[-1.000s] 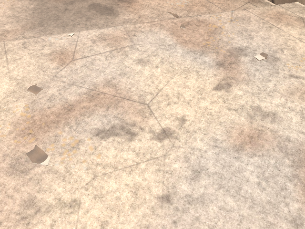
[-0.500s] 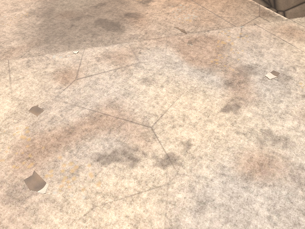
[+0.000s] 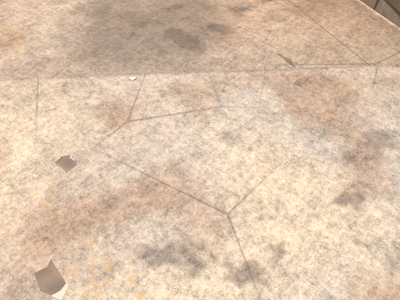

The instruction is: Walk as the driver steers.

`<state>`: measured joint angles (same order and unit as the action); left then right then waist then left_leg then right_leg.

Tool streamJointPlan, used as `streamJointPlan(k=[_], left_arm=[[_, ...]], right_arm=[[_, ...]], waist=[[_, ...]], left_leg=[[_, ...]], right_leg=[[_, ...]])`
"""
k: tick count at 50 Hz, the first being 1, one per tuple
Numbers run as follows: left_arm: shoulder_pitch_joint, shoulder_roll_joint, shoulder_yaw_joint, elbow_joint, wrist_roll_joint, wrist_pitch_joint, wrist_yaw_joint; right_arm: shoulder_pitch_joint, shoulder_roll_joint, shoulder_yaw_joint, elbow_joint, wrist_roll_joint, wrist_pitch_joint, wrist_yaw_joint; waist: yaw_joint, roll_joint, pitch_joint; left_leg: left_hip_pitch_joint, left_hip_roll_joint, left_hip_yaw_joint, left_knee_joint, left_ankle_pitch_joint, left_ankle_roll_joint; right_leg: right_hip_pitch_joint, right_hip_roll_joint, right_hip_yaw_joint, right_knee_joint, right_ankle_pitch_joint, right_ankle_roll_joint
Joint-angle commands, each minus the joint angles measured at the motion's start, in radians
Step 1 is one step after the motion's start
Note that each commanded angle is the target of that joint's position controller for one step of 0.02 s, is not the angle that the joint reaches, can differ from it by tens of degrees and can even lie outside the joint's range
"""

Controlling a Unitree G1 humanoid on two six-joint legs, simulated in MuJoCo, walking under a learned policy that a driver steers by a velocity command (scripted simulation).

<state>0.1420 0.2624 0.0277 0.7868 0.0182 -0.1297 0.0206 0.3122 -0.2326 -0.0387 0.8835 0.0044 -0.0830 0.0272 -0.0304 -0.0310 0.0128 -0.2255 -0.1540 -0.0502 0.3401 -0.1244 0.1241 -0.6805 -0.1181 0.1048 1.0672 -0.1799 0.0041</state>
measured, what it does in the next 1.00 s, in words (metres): walks ahead, turning left: right foot, then left foot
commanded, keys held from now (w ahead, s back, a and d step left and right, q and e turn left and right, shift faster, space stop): w+q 0.56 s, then w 0.16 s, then w+e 0.28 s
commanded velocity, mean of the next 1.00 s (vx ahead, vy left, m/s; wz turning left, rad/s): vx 0.50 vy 0.00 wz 0.36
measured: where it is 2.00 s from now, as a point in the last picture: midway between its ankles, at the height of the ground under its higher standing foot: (152, 170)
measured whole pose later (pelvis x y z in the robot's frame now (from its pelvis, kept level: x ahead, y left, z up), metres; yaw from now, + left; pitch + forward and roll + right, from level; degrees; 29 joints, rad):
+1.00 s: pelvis +0.49 +0.11 +0.00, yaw +21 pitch +1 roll +1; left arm 0.24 0.30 0.07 0.83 -0.03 -0.05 0.00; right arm 0.30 -0.24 -0.06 0.78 -0.02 -0.10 0.03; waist -0.01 -0.06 0.01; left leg -0.16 -0.04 0.12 0.33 -0.19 0.07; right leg -0.66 -0.11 0.08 1.13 -0.19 0.00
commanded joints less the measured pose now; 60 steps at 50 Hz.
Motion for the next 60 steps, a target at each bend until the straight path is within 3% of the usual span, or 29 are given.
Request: streamJointPlan(k=[1, 4, 7, 9, 11, 12, 13, 14, 15, 16, 17, 18, 21, 27, 31, 34, 36, 37, 38, 39, 40, 41, 42, 43, 44, 47, 50, 55, 60], left_arm=[[0.002, 0.05, 0.014, -0.065, 0.009, 0.01, 0.017], [-0.112, 0.039, 0.007, -0.102, -0.012, 0.005, 0.01], [-0.168, 0.078, 0.017, -0.135, -0.026, -0.006, -0.006], [-0.161, 0.107, 0.028, -0.145, -0.03, -0.021, -0.018], [-0.029, 0.137, 0.048, -0.114, -0.026, -0.033, -0.017], [0.121, 0.186, 0.064, -0.096, -0.011, -0.037, -0.009], [0.258, 0.277, 0.09, -0.074, 0.005, -0.023, -0.002], [0.274, 0.219, 0.084, -0.065, -0.011, -0.012, -0.008], [0.226, 0.137, 0.063, -0.085, -0.015, -0.008, -0.007], [0.176, 0.116, 0.054, -0.094, -0.015, 0.0, -0.008], [0.131, 0.098, 0.047, -0.091, -0.015, 0.005, -0.012], [0.103, 0.082, 0.041, -0.087, -0.01, 0.006, -0.015], [0.103, 0.093, 0.049, -0.063, -0.014, -0.003, -0.025], [0.134, 0.147, 0.068, -0.022, -0.013, 0.007, -0.016], [0.203, 0.171, 0.069, 0.017, -0.03, 0.021, -0.016], [0.228, 0.195, 0.075, 0.044, -0.047, 0.037, -0.021], [0.216, 0.222, 0.079, 0.054, -0.052, 0.047, -0.017], [0.21, 0.221, 0.074, 0.063, -0.055, 0.055, -0.015], [0.22, 0.194, 0.06, 0.063, -0.05, 0.053, -0.012], [0.28, 0.087, 0.021, 0.021, -0.022, 0.038, -0.023], [0.311, 0.078, 0.013, 0.039, -0.04, 0.009, -0.033], [0.209, 0.172, 0.045, 0.018, -0.08, 0.003, -0.036], [0.145, 0.16, 0.043, -0.008, -0.082, 0.006, -0.032], [0.128, 0.143, 0.044, -0.003, -0.059, 0.015, -0.025], [0.152, 0.139, 0.051, 0.008, -0.047, 0.034, -0.021], [0.216, 0.083, 0.049, 0.032, -0.052, 0.075, -0.021], [0.151, 0.073, 0.053, 0.009, -0.048, 0.082, -0.015], [0.015, 0.043, 0.041, -0.038, -0.037, 0.073, -0.041], [-0.125, 0.027, 0.028, -0.124, -0.036, 0.071, -0.076]], right_arm=[[-0.048, -0.162, -0.038, -0.093, 0.009, -0.02, -0.024], [0.021, -0.176, -0.045, -0.085, 0.023, -0.008, -0.032], [0.058, -0.164, -0.044, -0.082, 0.029, 0.005, -0.037], [0.052, -0.17, -0.046, -0.092, 0.022, 0.013, -0.043], [0.025, -0.142, -0.037, -0.111, 0.015, 0.021, -0.044], [0.005, -0.086, -0.017, -0.132, 0.007, 0.015, -0.038], [0.114, -0.027, 0.003, -0.158, 0.027, 0.0, -0.032], [0.128, -0.101, -0.006, -0.166, 0.041, -0.005, -0.032], [0.058, -0.183, -0.028, -0.163, 0.043, 0.001, -0.033], [0.002, -0.177, -0.031, -0.175, 0.031, 0.011, -0.034], [-0.027, -0.159, -0.032, -0.187, 0.02, 0.015, -0.032], [-0.031, -0.142, -0.036, -0.194, 0.019, 0.021, -0.029], [-0.027, -0.092, -0.031, -0.213, 0.024, 0.039, -0.02], [-0.16, -0.073, -0.025, -0.275, 0.019, 0.036, -0.003], [-0.292, -0.047, -0.013, -0.325, 0.019, 0.028, 0.02], [-0.337, -0.065, -0.016, -0.357, 0.021, 0.024, 0.031], [-0.279, -0.103, -0.034, -0.353, 0.013, 0.022, 0.03], [-0.147, -0.136, -0.055, -0.316, 0.009, 0.02, 0.025], [0.018, -0.197, -0.084, -0.267, 0.005, 0.022, 0.011], [0.156, -0.319, -0.109, -0.246, -0.018, 0.023, -0.009], [0.18, -0.294, -0.095, -0.247, -0.011, 0.019, -0.011], [0.138, -0.228, -0.074, -0.237, -0.012, 0.012, -0.004], [0.067, -0.192, -0.062, -0.231, -0.004, 0.008, -0.002], [-0.008, -0.149, -0.05, -0.228, -0.001, 0.001, 0.003], [-0.061, -0.111, -0.041, -0.229, -0.002, -0.008, 0.007], [-0.093, -0.106, -0.048, -0.198, -0.016, -0.038, 0.006], [-0.062, -0.113, -0.054, -0.156, -0.027, -0.045, -0.012], [-0.034, -0.145, -0.06, -0.119, -0.018, -0.036, -0.034], [0.037, -0.176, -0.071, -0.072, 0.0, -0.005, -0.045]], waist=[[0.03, 0.07, 0.022], [-0.026, 0.101, -0.004], [-0.045, 0.106, -0.019], [-0.025, 0.126, -0.026], [0.048, 0.147, -0.076], [0.118, 0.087, -0.191], [0.106, -0.19, -0.339], [0.106, -0.272, -0.335], [0.121, -0.135, -0.199], [0.108, -0.047, -0.112], [0.086, -0.022, -0.048], [0.06, -0.044, -0.017], [0.04, -0.069, -0.002], [0.069, -0.041, 0.007], [0.114, -0.028, 0.052], [0.103, -0.038, 0.074], [0.044, -0.071, 0.021], [-0.039, -0.065, -0.054], [-0.113, -0.043, -0.155], [-0.109, 0.183, -0.321], [-0.099, 0.246, -0.485], [-0.112, 0.144, -0.338], [-0.072, 0.135, -0.199], [-0.028, 0.093, -0.126], [0.013, 0.122, -0.085], [0.061, 0.12, -0.047], [0.05, 0.097, 0.003], [0.005, 0.08, 0.05], [-0.048, 0.064, 0.1]], left_leg=[[-0.213, 0.207, -0.192, -0.166, 0.066, 0.148], [-0.124, 0.212, -0.227, -0.118, 0.01, 0.115], [-0.002, 0.256, -0.328, -0.043, -0.066, 0.109], [0.054, 0.277, -0.393, 0.022, -0.062, 0.098], [0.041, 0.232, -0.394, 0.144, -0.009, 0.061], [-0.064, 0.177, -0.318, 0.376, -0.032, 0.023], [-0.4, 0.035, -0.144, 0.687, -0.277, -0.053], [-0.584, 0.094, -0.129, 0.881, -0.45, -0.066], [-0.633, 0.142, -0.146, 0.963, -0.366, -0.072], [-0.615, 0.177, -0.112, 0.976, -0.28, -0.083], [-0.59, 0.201, -0.104, 0.932, -0.218, -0.09], [-0.551, 0.229, -0.096, 0.896, -0.183, -0.093], [-0.512, 0.25, -0.053, 0.86, -0.117, -0.108], [-0.536, 0.257, -0.028, 0.569, 0.113, -0.116], [-0.479, 0.235, 0.032, 0.385, 0.142, -0.09], [-0.449, 0.21, 0.064, 0.304, 0.017, -0.05], [-0.303, 0.155, 0.111, 0.252, -0.062, -0.009], [-0.1, 0.116, 0.137, 0.183, -0.007, 0.019], [0.192, 0.14, 0.092, 0.194, 0.056, 0.049], [0.617, 0.449, -0.335, 0.205, 0.069, 0.179], [0.674, 0.602, -0.703, 0.031, 0.013, 0.268], [0.549, 0.557, -0.546, 0.011, 0.01, 0.201], [0.389, 0.512, -0.371, -0.006, 0.053, 0.154], [0.25, 0.461, -0.264, -0.038, 0.088, 0.121], [0.152, 0.42, -0.177, -0.079, 0.103, 0.097], [0.035, 0.394, -0.049, -0.171, 0.169, 0.092], [0.06, 0.388, 0.045, -0.196, 0.233, 0.079], [0.137, 0.39, 0.154, -0.216, 0.224, 0.046], [0.31, 0.448, 0.203, -0.158, 0.302, 0.034]], right_leg=[[0.141, 0.038, -0.058, -0.235, 0.19, 0.035], [0.175, 0.089, -0.055, -0.449, 0.268, 0.048], [0.178, 0.102, -0.019, -0.549, 0.222, 0.044], [0.224, 0.113, -0.011, -0.598, 0.132, 0.021], [0.418, 0.107, -0.029, -0.667, 0.086, -0.029], [0.661, -0.028, 0.08, -0.647, 0.064, -0.095], [1.037, -0.26, 0.454, -0.679, -0.068, -0.262], [1.06, -0.345, 0.694, -0.75, -0.268, -0.294], [0.941, -0.303, 0.57, -0.765, -0.298, -0.247], [0.817, -0.255, 0.418, -0.777, -0.189, -0.208], [0.71, -0.202, 0.311, -0.81, -0.082, -0.191], [0.636, -0.163, 0.222, -0.839, -0.012, -0.173], [0.559, -0.12, 0.057, -0.895, 0.147, -0.182], [0.621, -0.124, -0.122, -0.902, 0.301, -0.176], [0.65, -0.143, -0.17, -0.9, 0.259, -0.168], [0.723, -0.181, -0.173, -0.866, 0.329, -0.161], [0.749, -0.181, -0.201, -0.746, 0.633, -0.144], [0.714, -0.151, -0.232, -0.588, 0.77, -0.125], [0.554, -0.106, -0.25, -0.37, 0.698, -0.092], [0.146, 0.022, -0.248, 0.053, 0.107, -0.031], [-0.002, 0.13, -0.035, 0.267, -0.423, -0.025], [-0.083, 0.081, 0.03, 0.318, -0.367, -0.035], [-0.095, 0.035, -0.004, 0.264, -0.278, -0.04], [-0.055, -0.004, -0.017, 0.198, -0.201, -0.032], [0.004, -0.03, -0.011, 0.153, -0.139, -0.027], [0.074, -0.031, -0.002, 0.13, -0.026, -0.011], [-0.022, -0.017, 0.034, 0.039, 0.092, 0.003], [-0.047, 0.008, -0.022, -0.241, 0.289, -0.011], [-0.12, 0.015, -0.104, -0.379, 0.197, -0.052]])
